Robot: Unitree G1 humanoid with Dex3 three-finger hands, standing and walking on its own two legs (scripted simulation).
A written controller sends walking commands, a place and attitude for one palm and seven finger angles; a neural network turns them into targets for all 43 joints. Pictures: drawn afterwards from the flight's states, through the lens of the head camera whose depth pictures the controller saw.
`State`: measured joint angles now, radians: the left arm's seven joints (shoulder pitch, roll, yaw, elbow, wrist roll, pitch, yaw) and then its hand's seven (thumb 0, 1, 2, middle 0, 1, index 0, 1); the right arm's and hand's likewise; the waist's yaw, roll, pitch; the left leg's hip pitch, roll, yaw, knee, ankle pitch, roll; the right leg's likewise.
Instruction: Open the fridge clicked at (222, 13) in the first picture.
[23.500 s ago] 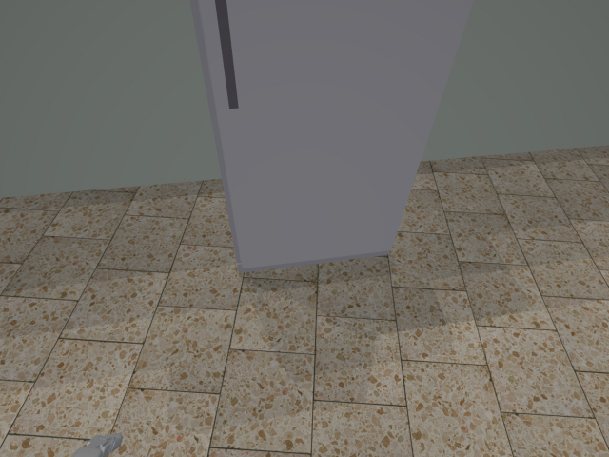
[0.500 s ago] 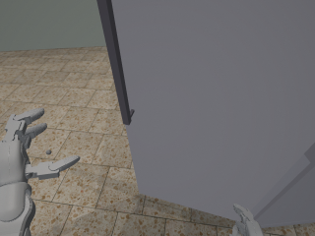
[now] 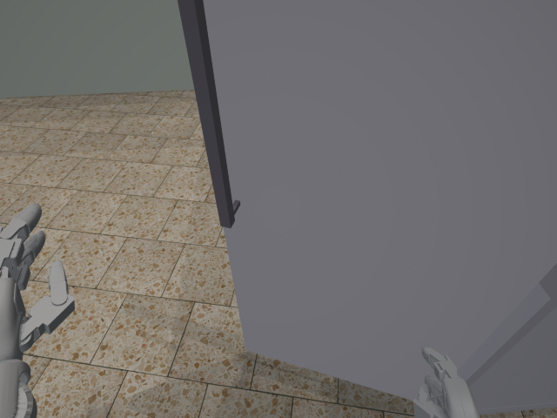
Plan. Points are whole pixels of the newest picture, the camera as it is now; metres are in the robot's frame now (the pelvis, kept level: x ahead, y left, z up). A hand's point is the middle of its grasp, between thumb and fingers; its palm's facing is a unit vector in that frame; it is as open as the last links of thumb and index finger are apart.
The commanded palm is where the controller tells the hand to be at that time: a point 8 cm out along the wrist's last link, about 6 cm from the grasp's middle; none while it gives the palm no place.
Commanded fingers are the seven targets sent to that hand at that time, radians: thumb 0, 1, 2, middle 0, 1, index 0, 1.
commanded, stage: draw the hand back to the body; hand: left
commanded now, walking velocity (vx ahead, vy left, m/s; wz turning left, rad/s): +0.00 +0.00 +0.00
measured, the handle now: (213, 96) +0.46 +0.16 +0.26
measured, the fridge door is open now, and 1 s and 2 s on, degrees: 69 69 69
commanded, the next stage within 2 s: step back with the hand held close in 0.24 s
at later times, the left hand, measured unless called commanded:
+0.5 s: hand (67, 285) +0.19 +0.27 +0.16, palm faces +0.49 -0.78 -0.39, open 7.5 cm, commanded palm +0.13 +0.30 +0.17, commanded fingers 0.00 0.90 0.90 -0.20 -0.30 -0.20 -0.30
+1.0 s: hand (25, 343) +0.13 +0.28 +0.15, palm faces +0.49 -0.77 -0.41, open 7.5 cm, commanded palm +0.07 +0.31 +0.17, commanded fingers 0.00 0.90 0.90 -0.20 -0.30 -0.20 -0.30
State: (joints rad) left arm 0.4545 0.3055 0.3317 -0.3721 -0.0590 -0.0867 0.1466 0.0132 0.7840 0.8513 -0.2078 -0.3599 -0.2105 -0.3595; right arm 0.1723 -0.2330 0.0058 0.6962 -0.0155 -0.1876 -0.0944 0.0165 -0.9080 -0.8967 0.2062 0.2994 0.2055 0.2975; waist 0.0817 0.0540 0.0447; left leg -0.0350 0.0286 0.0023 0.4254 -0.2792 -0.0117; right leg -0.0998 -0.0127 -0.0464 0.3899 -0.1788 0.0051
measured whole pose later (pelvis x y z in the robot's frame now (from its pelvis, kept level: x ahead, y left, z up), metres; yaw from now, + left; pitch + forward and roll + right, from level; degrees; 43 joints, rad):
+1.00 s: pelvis -0.07 +0.02 -0.02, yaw -1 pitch -1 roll +0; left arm 0.49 0.36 0.40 -0.45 -0.02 -0.19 0.18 0.02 0.89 0.90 -0.21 -0.30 -0.21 -0.30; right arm 0.21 -0.23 0.02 0.60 0.00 -0.07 -0.10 0.02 -0.91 -0.90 0.21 0.30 0.21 0.30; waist 0.02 0.01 -0.01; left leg -0.39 0.01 0.02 0.68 -0.30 0.02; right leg -0.43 -0.04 -0.02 0.57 -0.14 0.02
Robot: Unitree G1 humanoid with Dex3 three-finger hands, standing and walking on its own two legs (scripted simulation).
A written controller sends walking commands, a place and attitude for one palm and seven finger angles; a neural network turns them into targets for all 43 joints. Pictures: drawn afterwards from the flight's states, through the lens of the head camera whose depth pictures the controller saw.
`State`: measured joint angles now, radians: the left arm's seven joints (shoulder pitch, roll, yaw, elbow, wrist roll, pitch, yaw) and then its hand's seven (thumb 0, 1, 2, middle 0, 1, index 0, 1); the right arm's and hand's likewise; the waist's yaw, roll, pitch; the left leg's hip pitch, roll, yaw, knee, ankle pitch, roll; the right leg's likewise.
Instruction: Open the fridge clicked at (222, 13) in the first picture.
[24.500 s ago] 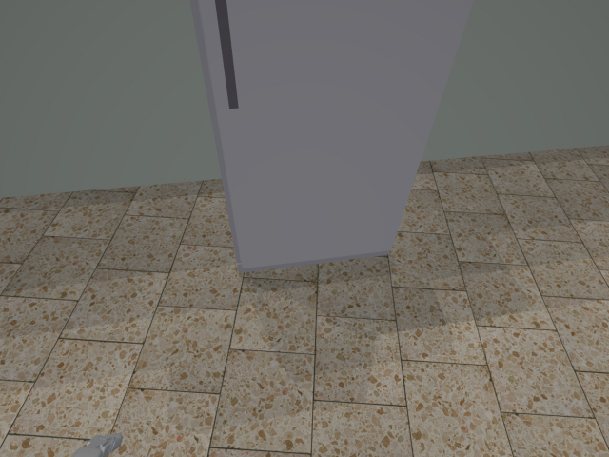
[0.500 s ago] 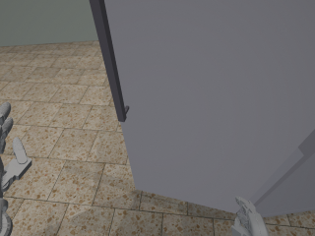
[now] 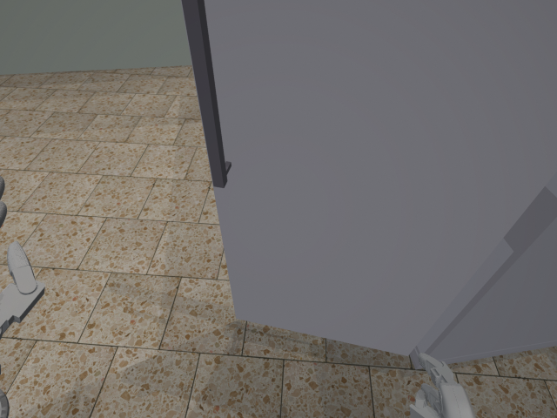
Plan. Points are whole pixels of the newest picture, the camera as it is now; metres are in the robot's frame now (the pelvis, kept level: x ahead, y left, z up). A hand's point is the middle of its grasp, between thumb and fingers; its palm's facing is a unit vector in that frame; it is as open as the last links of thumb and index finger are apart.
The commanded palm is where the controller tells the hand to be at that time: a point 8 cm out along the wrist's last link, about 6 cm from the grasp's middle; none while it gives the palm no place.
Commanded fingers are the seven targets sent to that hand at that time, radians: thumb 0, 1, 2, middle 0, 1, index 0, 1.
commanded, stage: step back with the hand held close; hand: left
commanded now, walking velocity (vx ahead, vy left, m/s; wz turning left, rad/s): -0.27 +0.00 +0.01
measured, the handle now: (206, 48) +0.53 +0.15 +0.28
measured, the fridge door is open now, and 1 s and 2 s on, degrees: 69 69 69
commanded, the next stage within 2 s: stop stepping back and stand still in 0.62 s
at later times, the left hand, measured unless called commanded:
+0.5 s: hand out of the picture +0.11 +0.27 +0.18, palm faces +0.58 -0.72 -0.37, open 7.5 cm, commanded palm +0.03 +0.31 +0.19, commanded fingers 0.00 0.90 0.90 -0.20 -0.30 -0.20 -0.30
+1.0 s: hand out of the picture -0.01 +0.25 +0.20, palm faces +0.54 -0.74 -0.40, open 7.5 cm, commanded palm -0.09 +0.28 +0.19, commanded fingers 0.00 0.90 0.90 -0.20 -0.30 -0.20 -0.30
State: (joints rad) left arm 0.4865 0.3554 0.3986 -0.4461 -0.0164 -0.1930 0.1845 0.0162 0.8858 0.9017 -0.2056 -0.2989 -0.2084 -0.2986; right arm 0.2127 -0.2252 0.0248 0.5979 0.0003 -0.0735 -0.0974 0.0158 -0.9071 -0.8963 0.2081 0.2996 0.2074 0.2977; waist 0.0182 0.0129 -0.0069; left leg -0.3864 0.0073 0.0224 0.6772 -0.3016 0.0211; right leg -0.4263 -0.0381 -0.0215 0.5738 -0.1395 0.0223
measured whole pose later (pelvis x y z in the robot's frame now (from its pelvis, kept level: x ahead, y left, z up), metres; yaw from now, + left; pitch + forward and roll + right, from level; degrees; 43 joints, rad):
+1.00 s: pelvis -0.20 -0.03 +0.02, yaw +4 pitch +1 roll +2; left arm 0.46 0.40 0.40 -0.44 -0.03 -0.18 0.19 0.01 0.88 0.90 -0.21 -0.30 -0.21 -0.30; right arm 0.21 -0.23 0.02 0.63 0.00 -0.12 -0.07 0.02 -0.91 -0.90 0.21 0.30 0.21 0.30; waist 0.00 -0.05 -0.05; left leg -0.30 -0.01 0.07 0.65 -0.33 0.00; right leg -0.26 0.00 0.04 0.51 -0.26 -0.02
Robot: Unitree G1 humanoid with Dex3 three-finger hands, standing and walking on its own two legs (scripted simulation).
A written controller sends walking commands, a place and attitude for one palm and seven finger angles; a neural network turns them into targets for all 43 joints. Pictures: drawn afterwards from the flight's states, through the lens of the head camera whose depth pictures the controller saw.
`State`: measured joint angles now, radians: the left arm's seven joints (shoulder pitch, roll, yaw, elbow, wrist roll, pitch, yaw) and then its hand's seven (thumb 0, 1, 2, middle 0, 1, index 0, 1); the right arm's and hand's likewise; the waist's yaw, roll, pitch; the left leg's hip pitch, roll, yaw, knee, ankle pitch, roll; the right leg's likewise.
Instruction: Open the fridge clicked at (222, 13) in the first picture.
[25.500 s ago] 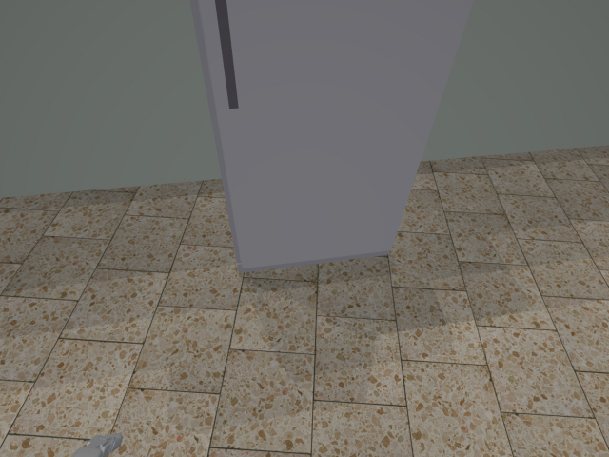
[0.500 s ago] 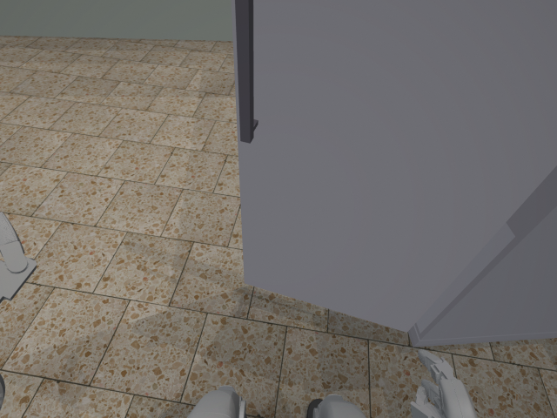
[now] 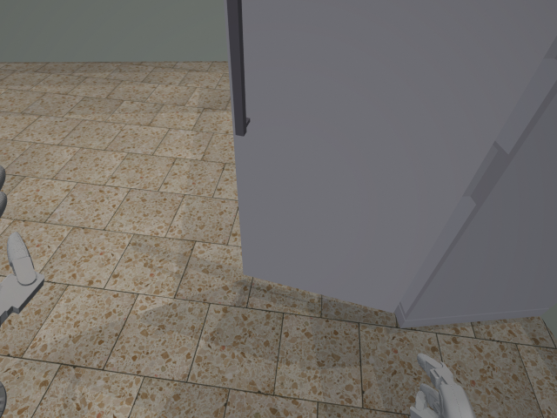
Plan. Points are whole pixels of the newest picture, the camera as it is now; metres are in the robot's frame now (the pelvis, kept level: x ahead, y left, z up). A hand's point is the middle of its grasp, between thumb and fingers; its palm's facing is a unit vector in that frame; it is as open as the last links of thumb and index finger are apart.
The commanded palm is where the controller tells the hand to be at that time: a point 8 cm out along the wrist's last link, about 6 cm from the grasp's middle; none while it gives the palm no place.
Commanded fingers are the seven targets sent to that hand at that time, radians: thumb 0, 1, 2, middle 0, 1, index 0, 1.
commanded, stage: stop stepping back and stand still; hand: left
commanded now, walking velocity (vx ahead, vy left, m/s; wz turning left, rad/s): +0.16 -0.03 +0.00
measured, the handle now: (239, 19) +0.74 +0.13 +0.27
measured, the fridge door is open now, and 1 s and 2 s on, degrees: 69 69 69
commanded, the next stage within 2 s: let the arm hang, fingers relaxed in 1.18 s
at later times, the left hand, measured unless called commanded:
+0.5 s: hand (12, 334) +0.16 +0.27 +0.16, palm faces +0.42 -0.83 -0.37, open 7.5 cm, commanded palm +0.10 +0.31 +0.18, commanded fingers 0.00 0.90 0.90 -0.20 -0.30 -0.20 -0.30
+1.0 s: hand (29, 308) +0.19 +0.27 +0.15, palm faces +0.38 -0.81 -0.44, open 7.5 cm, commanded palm +0.13 +0.31 +0.18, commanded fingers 0.00 0.90 0.90 -0.20 -0.30 -0.20 -0.30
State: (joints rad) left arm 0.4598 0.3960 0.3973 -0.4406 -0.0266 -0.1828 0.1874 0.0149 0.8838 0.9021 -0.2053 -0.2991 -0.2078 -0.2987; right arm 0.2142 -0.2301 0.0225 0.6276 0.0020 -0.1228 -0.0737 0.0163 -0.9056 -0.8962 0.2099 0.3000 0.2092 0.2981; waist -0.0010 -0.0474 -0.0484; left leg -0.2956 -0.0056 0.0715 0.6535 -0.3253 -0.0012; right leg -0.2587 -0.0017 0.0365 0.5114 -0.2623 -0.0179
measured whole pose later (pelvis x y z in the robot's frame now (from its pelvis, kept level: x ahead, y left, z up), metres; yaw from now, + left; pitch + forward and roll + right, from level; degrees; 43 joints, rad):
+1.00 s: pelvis -0.03 +0.02 +0.00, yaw -3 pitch -1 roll -1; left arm 0.54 0.39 0.39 -0.46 -0.04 -0.17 0.16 0.02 0.88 0.90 -0.21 -0.30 -0.21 -0.30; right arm 0.19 -0.21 0.01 0.63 0.00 -0.10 -0.08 0.02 -0.91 -0.90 0.21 0.30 0.21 0.30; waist -0.01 0.00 0.01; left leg -0.28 0.06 0.09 0.53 -0.24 0.00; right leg -0.20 0.03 -0.07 0.49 -0.28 -0.03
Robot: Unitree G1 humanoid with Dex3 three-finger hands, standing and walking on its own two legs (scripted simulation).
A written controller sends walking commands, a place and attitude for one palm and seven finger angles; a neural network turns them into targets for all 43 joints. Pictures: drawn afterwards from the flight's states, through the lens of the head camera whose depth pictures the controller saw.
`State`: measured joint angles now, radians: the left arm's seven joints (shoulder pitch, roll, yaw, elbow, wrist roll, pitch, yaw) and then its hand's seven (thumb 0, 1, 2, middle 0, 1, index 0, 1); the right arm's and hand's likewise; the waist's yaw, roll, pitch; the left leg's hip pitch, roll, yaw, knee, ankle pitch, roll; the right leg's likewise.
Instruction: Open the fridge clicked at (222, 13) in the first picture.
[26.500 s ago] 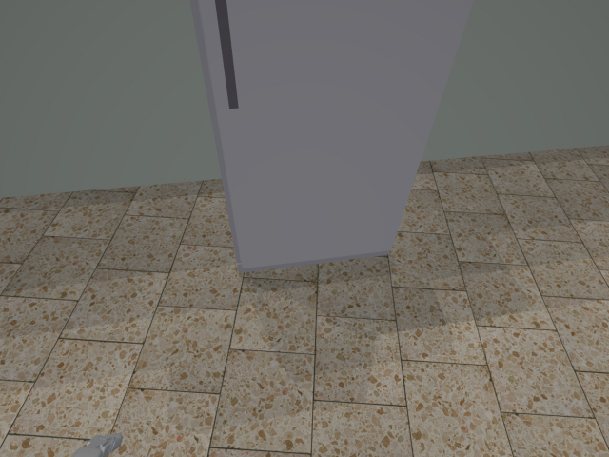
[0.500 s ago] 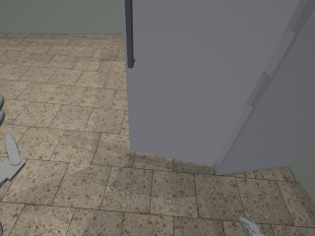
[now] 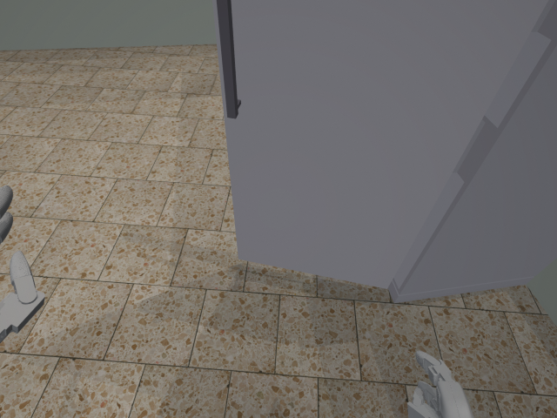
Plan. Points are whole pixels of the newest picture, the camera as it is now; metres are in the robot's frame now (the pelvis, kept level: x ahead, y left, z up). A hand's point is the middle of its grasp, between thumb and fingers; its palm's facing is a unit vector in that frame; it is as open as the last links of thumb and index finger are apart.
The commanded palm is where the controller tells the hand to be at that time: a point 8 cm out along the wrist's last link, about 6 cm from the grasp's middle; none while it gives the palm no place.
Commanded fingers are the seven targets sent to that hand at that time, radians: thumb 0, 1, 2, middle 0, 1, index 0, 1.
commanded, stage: stop stepping back and stand still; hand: left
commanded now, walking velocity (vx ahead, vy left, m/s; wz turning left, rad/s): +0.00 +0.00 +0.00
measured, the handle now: out of the picture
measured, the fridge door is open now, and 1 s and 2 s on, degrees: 69 69 69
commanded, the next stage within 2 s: let the arm hang, fingers relaxed in 0.18 s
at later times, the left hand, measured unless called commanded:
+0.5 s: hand out of the picture +0.12 +0.23 -0.12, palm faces -0.02 -0.95 -0.31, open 7.4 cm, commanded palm none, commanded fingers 0.00 0.90 0.90 -0.20 -0.30 -0.20 -0.30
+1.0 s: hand out of the picture -0.02 +0.24 -0.17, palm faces -0.04 -0.97 -0.26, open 7.4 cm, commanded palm none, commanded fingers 0.00 0.90 0.90 -0.20 -0.30 -0.20 -0.30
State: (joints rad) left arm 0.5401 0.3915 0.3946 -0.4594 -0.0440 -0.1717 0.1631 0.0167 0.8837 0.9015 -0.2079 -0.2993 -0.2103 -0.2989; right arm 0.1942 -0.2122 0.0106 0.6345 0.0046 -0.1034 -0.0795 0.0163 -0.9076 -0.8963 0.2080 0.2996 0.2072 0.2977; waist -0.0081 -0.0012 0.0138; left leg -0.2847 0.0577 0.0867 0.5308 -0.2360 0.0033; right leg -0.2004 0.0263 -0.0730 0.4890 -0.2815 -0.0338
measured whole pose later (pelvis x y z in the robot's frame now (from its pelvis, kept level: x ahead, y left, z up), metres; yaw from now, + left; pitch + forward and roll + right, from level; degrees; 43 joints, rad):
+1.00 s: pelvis -0.02 +0.03 +0.01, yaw +0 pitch +0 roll -1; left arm 0.27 0.23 -0.01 1.12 0.02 0.01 0.02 0.01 0.91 0.90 -0.19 -0.30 -0.20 -0.30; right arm 0.25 -0.18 0.00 1.09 -0.02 0.02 -0.01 0.01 -0.91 -0.90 0.21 0.30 0.20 0.30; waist -0.01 0.02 0.05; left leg -0.27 0.01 0.12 0.42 -0.16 0.06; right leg -0.20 -0.02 -0.05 0.41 -0.21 0.01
